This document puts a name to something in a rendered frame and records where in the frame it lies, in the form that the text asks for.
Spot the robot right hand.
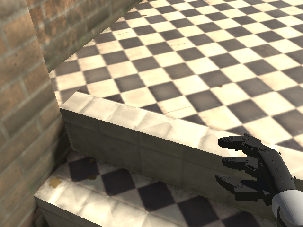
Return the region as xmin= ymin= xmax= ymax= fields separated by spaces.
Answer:
xmin=215 ymin=133 xmax=296 ymax=206

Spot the right robot forearm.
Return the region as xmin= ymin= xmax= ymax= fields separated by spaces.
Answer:
xmin=272 ymin=189 xmax=303 ymax=227

